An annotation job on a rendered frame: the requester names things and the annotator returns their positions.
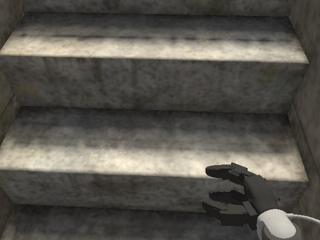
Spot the right robot hand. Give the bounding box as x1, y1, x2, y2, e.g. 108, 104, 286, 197
202, 162, 280, 231

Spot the robot right forearm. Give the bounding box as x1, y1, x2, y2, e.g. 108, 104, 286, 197
256, 209, 305, 240

